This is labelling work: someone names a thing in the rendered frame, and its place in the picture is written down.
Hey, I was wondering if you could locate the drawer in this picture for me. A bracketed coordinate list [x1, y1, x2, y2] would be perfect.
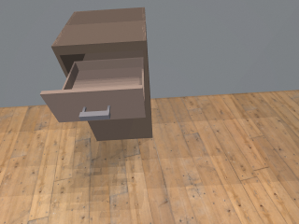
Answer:
[40, 57, 146, 123]

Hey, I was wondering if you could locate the cabinet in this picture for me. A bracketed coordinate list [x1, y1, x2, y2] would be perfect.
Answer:
[51, 7, 153, 141]

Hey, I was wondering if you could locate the handle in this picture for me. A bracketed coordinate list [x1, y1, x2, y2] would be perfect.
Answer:
[78, 105, 111, 121]

